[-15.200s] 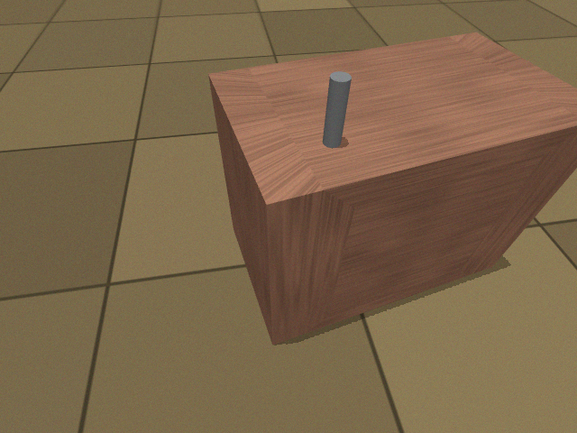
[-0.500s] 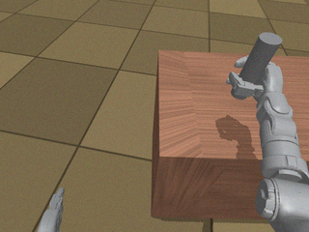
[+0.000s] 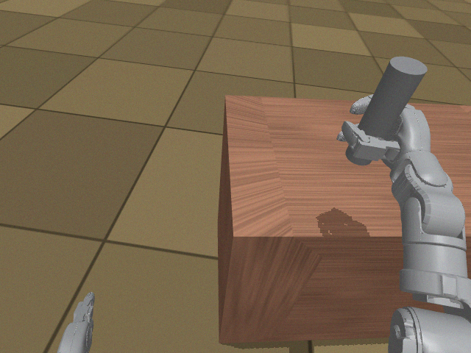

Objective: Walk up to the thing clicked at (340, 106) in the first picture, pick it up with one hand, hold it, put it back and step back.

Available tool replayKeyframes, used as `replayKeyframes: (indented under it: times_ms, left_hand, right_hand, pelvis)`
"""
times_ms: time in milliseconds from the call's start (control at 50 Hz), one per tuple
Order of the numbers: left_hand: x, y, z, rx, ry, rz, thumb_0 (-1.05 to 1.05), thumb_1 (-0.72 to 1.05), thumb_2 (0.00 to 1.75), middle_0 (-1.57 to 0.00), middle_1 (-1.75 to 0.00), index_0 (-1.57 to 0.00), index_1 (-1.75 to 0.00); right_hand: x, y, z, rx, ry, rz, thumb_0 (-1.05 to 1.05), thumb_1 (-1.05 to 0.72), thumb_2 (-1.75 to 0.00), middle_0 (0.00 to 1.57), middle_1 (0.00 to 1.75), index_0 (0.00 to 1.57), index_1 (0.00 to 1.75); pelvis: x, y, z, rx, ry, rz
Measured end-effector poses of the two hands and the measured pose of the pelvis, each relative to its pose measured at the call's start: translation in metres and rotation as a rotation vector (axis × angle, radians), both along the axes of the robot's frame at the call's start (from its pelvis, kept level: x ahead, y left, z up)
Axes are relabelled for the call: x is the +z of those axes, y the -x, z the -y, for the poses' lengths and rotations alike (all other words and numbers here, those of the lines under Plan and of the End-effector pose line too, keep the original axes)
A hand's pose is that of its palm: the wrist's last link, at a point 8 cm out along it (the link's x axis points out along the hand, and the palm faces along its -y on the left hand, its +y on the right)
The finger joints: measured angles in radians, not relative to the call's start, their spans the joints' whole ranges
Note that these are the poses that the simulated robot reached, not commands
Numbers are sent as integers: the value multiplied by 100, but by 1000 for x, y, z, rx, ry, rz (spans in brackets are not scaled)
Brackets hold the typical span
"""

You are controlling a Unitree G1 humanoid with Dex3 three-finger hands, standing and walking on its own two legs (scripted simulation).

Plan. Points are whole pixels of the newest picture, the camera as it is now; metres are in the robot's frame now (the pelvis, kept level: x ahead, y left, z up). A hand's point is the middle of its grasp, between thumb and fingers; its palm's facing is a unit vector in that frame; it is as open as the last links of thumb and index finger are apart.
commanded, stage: lift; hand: right
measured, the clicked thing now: (379, 117) +0.38 -0.20 +0.26
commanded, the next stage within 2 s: hold in 0.44 s
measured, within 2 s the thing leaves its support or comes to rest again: neither
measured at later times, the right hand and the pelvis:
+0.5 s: hand (375, 131) +0.35 -0.18 +0.26, palm faces +0.11 +0.99 -0.01, open 5.7 cm; pelvis -0.01 +0.00 +0.00, yaw -1 degrees
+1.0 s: hand (381, 121) +0.34 -0.18 +0.28, palm faces +0.10 +0.99 -0.02, open 5.7 cm; pelvis +0.00 +0.00 +0.01, yaw -1 degrees
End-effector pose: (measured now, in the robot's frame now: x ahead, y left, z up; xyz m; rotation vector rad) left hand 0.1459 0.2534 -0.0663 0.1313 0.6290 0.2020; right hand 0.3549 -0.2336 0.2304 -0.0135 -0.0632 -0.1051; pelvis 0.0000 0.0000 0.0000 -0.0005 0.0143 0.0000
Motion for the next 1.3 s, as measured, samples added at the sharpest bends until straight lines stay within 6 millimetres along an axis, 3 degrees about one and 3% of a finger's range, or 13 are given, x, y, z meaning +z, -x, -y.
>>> replayKeyframes:
  times_ms: [400, 940, 1300]
  left_hand:
    - [5, 2, -3, -12, -10, 57, -1, -54, 5, -4, -4, -4, -5]
    - [2, -17, 0, -29, 12, 64, -1, -54, 5, -5, -4, -5, -5]
    - [0, -13, 2, -39, 13, 54, -1, -54, 5, -5, -5, -5, -5]
  right_hand:
    - [21, 31, -4, -4, 3, 1, -3, -10, -114, 97, 113, 99, 115]
    - [45, 37, -6, 4, 12, 4, -3, -10, -115, 97, 113, 99, 115]
    - [44, 44, -4, -13, 10, -6, -3, -10, -115, 98, 112, 99, 115]
  pelvis:
    - [3, 9, -1, -11, 1, 34]
    - [5, -3, 0, -20, -1, 37]
    - [5, 0, -2, -22, -2, 43]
